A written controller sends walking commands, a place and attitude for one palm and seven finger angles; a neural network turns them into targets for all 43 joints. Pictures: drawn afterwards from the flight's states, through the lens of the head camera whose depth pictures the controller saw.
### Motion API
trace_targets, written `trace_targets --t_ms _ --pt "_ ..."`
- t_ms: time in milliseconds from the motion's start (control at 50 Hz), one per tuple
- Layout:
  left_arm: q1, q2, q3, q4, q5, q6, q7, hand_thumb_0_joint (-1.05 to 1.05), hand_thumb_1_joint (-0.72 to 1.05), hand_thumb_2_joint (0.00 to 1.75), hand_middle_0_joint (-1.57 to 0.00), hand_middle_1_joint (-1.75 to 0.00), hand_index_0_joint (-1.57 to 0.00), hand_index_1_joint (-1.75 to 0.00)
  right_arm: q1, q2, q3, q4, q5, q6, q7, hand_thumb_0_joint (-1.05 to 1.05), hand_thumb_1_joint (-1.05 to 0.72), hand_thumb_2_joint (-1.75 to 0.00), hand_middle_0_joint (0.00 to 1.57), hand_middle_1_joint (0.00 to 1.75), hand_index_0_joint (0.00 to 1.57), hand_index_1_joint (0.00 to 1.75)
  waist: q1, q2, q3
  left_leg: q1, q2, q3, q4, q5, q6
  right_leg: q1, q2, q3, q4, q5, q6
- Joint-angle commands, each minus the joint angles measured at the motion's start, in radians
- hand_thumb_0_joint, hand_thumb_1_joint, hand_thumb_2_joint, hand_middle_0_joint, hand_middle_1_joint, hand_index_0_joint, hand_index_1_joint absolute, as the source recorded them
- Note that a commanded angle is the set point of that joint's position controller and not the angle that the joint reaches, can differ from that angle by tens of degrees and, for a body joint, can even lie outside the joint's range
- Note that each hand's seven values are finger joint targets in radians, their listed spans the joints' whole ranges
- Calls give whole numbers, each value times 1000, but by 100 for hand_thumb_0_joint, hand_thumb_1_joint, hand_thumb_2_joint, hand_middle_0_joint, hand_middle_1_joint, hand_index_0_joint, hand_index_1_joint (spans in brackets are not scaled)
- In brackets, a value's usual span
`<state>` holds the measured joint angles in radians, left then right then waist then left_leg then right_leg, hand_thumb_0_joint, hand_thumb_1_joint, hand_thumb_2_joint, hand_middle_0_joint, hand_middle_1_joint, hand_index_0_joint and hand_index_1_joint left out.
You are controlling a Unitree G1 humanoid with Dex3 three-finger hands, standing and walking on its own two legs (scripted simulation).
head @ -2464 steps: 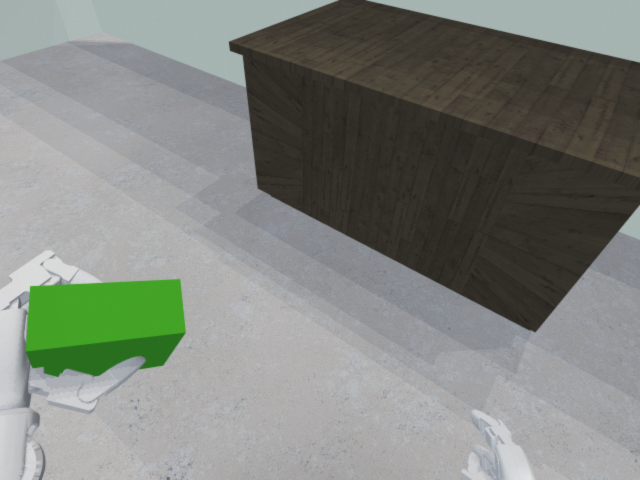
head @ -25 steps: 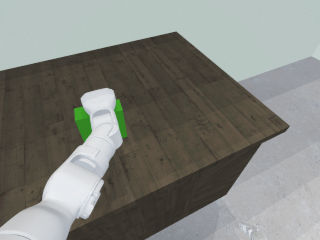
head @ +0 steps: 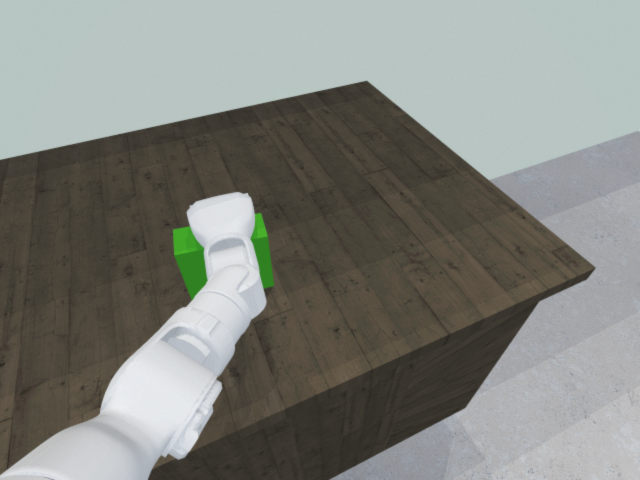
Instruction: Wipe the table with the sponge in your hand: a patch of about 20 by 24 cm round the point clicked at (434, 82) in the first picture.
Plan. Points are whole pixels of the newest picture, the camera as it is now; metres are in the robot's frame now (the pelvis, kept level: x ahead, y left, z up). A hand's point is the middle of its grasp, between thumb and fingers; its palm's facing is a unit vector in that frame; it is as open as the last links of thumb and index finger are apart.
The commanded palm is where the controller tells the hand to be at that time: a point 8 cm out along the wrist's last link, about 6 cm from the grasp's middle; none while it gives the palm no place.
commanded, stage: wipe back along the third lane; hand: left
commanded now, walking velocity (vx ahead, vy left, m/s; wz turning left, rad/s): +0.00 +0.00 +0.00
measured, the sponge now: (228, 267) +0.42 +0.16 +0.02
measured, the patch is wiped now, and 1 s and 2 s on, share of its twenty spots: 0.90 0.90 0.90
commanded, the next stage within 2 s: slide back across to the middle lane in 1.22 s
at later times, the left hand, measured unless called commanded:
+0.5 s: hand (242, 263) +0.39 +0.13 +0.07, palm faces -0.01 -0.06 -1.00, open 9.6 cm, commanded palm +0.34 +0.11 +0.11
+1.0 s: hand (253, 295) +0.34 +0.10 +0.07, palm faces +0.03 -0.08 -1.00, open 9.6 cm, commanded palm +0.29 +0.09 +0.11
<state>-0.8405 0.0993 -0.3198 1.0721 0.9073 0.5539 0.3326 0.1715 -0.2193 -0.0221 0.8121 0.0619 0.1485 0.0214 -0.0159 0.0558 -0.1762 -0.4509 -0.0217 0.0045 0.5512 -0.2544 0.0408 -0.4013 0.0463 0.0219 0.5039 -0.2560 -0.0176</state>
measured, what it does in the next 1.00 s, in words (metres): stands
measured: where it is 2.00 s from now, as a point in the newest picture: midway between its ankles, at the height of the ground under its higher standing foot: outside the picture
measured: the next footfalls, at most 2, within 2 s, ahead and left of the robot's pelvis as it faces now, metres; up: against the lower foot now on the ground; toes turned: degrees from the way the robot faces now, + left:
none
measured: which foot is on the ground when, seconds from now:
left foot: down 0.00-1.00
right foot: down 0.00-1.00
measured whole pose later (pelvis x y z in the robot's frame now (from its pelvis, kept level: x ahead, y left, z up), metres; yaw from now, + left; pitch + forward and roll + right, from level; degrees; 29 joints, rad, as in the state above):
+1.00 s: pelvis +0.00 -0.03 +0.00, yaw +1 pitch +1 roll +0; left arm -0.40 0.10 -0.52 0.47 0.95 0.68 0.21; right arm -0.03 -0.23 0.02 0.69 0.09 0.24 0.06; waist 0.07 0.07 -0.14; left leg -0.26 -0.01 -0.01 0.49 -0.25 0.00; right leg -0.23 0.06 0.01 0.50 -0.28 -0.06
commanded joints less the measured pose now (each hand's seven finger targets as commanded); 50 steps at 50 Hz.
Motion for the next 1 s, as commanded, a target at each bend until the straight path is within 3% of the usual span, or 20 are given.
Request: trace_targets --t_ms 0,40,140,240,320,340,400,460,500,520,560,600,620,660,700,740,800,880,900,980 --pt "-338 7 -18 -143 19 13 -6 0 10 130 -120 -160 -120 -160 -198 -114 -21 -165 8 -27 0 0 -90 -90 20 30 20 30 -3 -114 -212 192 40 -31 -69 210 -9 73 -7 -47 -59 235 -45" --pt "-348 -5 -41 -150 29 25 -7 0 10 130 -120 -160 -120 -160 -204 -112 -16 -165 7 -20 1 0 -90 -90 20 30 20 30 -9 -100 -194 200 37 -25 -72 186 -8 62 -6 -47 -65 211 -45" --pt "-302 11 -35 -190 35 39 -15 0 10 130 -120 -160 -120 -160 -240 -107 -10 -187 7 2 -5 0 -90 -90 20 30 20 30 8 -125 -221 211 29 -23 -75 196 -10 111 -11 -40 -69 233 -46" --pt "-278 -8 -62 -250 47 48 -31 0 10 130 -120 -160 -120 -160 -268 -104 -6 -205 6 20 -5 0 -90 -90 20 30 20 30 9 -116 -239 236 23 -17 -61 243 -9 139 -16 -33 -60 312 -50" --pt "-185 2 -64 -312 41 59 -50 0 10 130 -120 -160 -120 -160 -298 -107 -2 -231 7 34 -3 0 -90 -90 20 30 20 30 29 -141 -249 231 12 -9 -58 268 -5 203 -24 -19 -60 390 -50" --pt "-170 -3 -73 -332 42 65 -53 0 10 130 -120 -160 -120 -160 -308 -105 -2 -235 8 37 -1 0 -90 -90 20 30 20 30 32 -119 -241 234 10 -6 -58 273 -6 202 -25 -19 -61 399 -51" --pt "-99 -36 -101 -389 34 77 -77 0 10 130 -120 -160 -120 -160 -335 -104 -2 -253 11 46 8 0 -90 -90 20 30 20 30 45 -136 -232 238 7 -10 -55 304 -2 219 -26 -19 -59 444 -57" --pt "-55 4 -92 -442 32 92 -91 0 10 130 -120 -160 -120 -160 -348 -110 2 -261 14 54 10 0 -90 -90 20 30 20 30 48 -152 -213 235 2 -1 -57 290 0 245 -30 -6 -64 460 -52" --pt "2 14 -83 -495 25 101 -106 0 10 130 -120 -160 -120 -160 -374 -112 4 -276 17 57 11 0 -90 -90 20 30 20 30 67 -166 -221 235 -1 -6 -62 312 1 272 -33 2 -62 496 -56" --pt "3 -3 -116 -506 31 105 -111 0 10 130 -120 -160 -120 -160 -375 -114 7 -276 20 60 12 0 -90 -90 20 30 20 30 54 -158 -191 239 1 -3 -65 295 1 255 -32 -2 -64 470 -54" --pt "12 -10 -130 -526 36 114 -120 0 10 130 -120 -160 -120 -160 -379 -114 8 -275 22 60 16 0 -90 -90 20 30 20 30 53 -159 -172 242 0 -3 -66 287 2 242 -30 0 -66 455 -55" --pt "63 20 -97 -567 26 116 -128 0 10 130 -120 -160 -120 -160 -399 -116 8 -284 23 58 19 0 -90 -90 20 30 20 30 76 -157 -181 243 0 -11 -74 294 0 258 -29 8 -66 453 -61" --pt "73 -12 -135 -581 25 118 -131 0 10 130 -120 -160 -120 -160 -399 -114 9 -288 24 59 20 0 -90 -90 20 30 20 30 65 -164 -172 251 -1 -4 -72 287 4 258 -29 3 -67 446 -56" --pt "75 -17 -143 -601 27 119 -134 0 10 130 -120 -160 -120 -160 -403 -113 10 -289 26 56 23 0 -90 -90 20 30 20 30 62 -173 -159 250 -1 -4 -69 279 3 249 -27 7 -66 437 -56" --pt "117 15 -112 -637 20 121 -140 0 10 130 -120 -160 -120 -160 -422 -116 10 -297 27 57 25 0 -90 -90 20 30 20 30 81 -168 -163 248 -1 -12 -82 269 0 258 -26 17 -73 411 -60" --pt "106 -20 -154 -646 26 122 -138 0 10 130 -120 -160 -120 -160 -422 -111 11 -296 29 54 28 0 -90 -90 20 30 20 30 68 -163 -149 258 0 -5 -77 258 2 240 -25 7 -72 389 -56" --pt "156 16 -115 -675 22 122 -138 0 10 130 -120 -160 -120 -160 -437 -115 10 -298 28 54 35 0 -90 -90 20 30 20 30 86 -154 -143 255 0 -13 -84 252 -2 243 -20 20 -76 370 -63" --pt "194 -15 -153 -705 28 128 -132 0 10 130 -120 -160 -120 -160 -447 -109 12 -304 31 50 42 0 -90 -90 20 30 20 30 83 -164 -138 258 -2 -5 -83 232 -2 241 -21 20 -76 341 -58" --pt "215 29 -105 -727 20 129 -131 0 10 130 -120 -160 -120 -160 -456 -113 9 -308 28 50 41 0 -90 -90 20 30 20 30 98 -176 -141 256 -3 -13 -90 229 -2 251 -17 30 -84 330 -60" --pt "172 -28 -177 -715 38 142 -129 0 10 130 -120 -160 -120 -160 -467 -106 16 -299 36 46 49 0 -90 -90 20 30 20 30 74 -148 -75 255 2 -11 -94 179 -6 187 -16 21 -92 230 -59"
